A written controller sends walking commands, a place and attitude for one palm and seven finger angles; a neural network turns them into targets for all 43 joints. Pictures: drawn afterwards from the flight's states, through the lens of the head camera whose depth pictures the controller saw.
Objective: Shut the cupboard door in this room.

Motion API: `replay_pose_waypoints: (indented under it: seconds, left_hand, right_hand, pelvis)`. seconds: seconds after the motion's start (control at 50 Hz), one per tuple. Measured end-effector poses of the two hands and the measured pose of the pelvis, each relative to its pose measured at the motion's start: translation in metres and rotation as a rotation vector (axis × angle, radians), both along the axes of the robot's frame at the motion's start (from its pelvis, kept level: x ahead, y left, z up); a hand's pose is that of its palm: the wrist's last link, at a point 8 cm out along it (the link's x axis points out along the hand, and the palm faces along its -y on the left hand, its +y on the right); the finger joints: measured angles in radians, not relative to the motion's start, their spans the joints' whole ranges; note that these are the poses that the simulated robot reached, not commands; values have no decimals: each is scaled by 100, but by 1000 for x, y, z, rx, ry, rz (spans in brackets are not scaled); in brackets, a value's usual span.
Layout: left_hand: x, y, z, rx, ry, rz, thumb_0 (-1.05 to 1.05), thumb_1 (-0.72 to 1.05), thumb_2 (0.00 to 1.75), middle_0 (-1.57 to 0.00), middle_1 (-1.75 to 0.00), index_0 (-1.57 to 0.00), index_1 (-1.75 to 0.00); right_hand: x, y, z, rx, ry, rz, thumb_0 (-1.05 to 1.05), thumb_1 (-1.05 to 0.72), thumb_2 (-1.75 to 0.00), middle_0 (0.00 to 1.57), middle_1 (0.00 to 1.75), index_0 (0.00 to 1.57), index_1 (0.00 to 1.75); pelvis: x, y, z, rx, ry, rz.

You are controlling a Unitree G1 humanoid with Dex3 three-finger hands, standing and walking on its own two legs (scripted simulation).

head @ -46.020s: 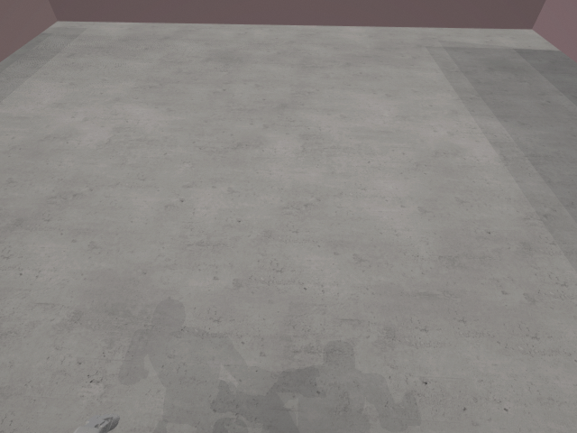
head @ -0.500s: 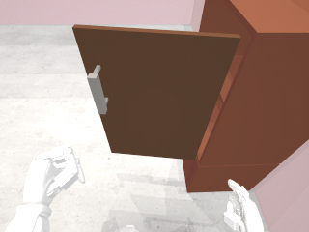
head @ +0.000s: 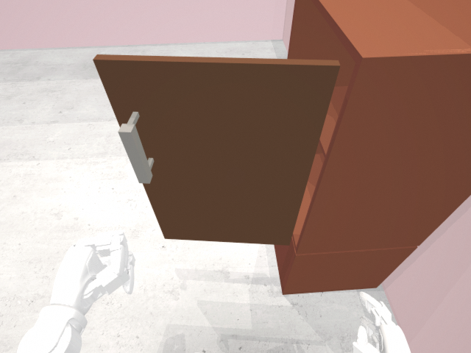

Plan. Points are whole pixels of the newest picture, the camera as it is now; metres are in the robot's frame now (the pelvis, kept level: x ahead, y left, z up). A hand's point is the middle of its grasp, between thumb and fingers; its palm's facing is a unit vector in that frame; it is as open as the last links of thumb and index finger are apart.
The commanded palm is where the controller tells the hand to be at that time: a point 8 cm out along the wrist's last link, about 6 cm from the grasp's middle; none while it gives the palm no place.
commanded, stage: raise the hand and make a fist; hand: left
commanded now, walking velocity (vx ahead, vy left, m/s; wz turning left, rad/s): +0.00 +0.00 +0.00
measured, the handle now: (140, 148) +0.47 +0.22 +0.09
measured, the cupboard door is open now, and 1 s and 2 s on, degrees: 82 82 82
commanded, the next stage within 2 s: bring the fist close to the handle in 0.14 s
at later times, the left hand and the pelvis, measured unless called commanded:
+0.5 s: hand (120, 240) +0.26 +0.19 +0.10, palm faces +0.04 -1.00 -0.05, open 3.1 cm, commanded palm +0.24 +0.24 +0.09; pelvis +0.00 -0.01 +0.00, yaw +1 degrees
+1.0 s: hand (142, 208) +0.32 +0.18 +0.09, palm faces -0.01 -1.00 -0.03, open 3.1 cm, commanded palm +0.31 +0.23 +0.09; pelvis +0.01 +0.00 +0.00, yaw -1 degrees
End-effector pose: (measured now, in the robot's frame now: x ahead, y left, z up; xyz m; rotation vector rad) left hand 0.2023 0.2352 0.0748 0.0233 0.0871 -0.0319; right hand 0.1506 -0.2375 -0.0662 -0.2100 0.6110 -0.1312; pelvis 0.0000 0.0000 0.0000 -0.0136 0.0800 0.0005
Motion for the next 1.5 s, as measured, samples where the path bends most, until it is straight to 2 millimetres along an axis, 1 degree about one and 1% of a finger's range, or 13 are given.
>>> replay_pose_waypoints:
  seconds: [0.16,0.28,0.34,0.48,0.6,0.66,0.78,0.84,0.96,1.12,1.26,1.36,1.5]
  left_hand:
    - [0,7,26,35,-171,80,2,90,90,-130,-150,-130,-150]
    - [0,-7,8,17,-43,1,2,90,90,-130,-150,-130,-150]
    - [2,-6,7,20,-44,15,2,90,90,-130,-150,-130,-150]
    - [29,12,22,32,-168,83,2,90,90,-131,-150,-131,-150]
    - [56,0,12,11,-75,-12,2,90,90,-130,-150,-130,-150]
    - [65,-1,9,2,-56,-6,2,90,90,-130,-150,-130,-150]
    - [82,10,17,9,-124,69,2,90,90,-130,-150,-130,-150]
    - [89,8,20,16,-133,53,2,90,90,-130,-150,-130,-150]
    - [99,-1,12,6,-84,11,2,90,90,-130,-150,-130,-150]
    - [118,5,21,14,-131,62,2,90,90,-130,-150,-130,-150]
    - [138,4,19,7,-96,35,2,90,90,-130,-150,-130,-150]
    - [142,5,19,0,-100,46,2,90,90,-130,-150,-130,-150]
    - [135,5,18,7,-117,46,2,90,90,-130,-150,-130,-150]
  right_hand:
    - [5,-4,-2,1,-3,28,1,-90,-90,20,30,20,30]
    - [10,-2,-2,24,-22,15,1,-90,-90,20,30,20,30]
    - [12,-1,-2,20,-23,15,1,-90,-90,20,30,20,30]
    - [10,-2,-8,8,18,29,1,-90,-90,20,30,20,30]
    - [3,-6,-10,9,42,-11,1,-90,-90,20,30,20,30]
    - [-1,-8,-10,6,55,-33,1,-90,-90,20,30,20,30]
    - [-7,-10,-12,-3,98,-36,1,-90,-90,20,30,20,30]
    - [-8,-10,-14,0,113,-36,1,-90,-90,20,30,20,30]
    - [-9,-8,-15,9,127,-50,1,-90,-90,20,30,20,30]
    - [-12,-8,-17,6,151,-49,1,-90,-90,20,30,20,30]
    - [-25,-13,-21,4,198,-72,1,-90,-90,20,30,20,30]
    - [-37,-19,-22,1,227,-100,1,-90,-90,20,30,20,30]
    - [-48,-22,-24,4,254,-117,1,-90,-90,20,30,20,30]
  pelvis:
    - [-1,-7,-2,-1,-4,10]
    - [1,-6,0,2,-3,6]
    - [1,-7,0,5,-4,5]
    - [-2,-10,-2,1,3,14]
    - [2,-6,1,3,14,4]
    - [4,-4,2,8,16,-6]
    - [6,-4,3,11,18,-9]
    - [7,-2,3,9,22,-8]
    - [8,0,4,11,24,-13]
    - [5,-1,4,10,23,-12]
    - [3,-2,5,9,33,-14]
    - [4,-2,5,11,37,-23]
    - [4,-1,6,10,33,-25]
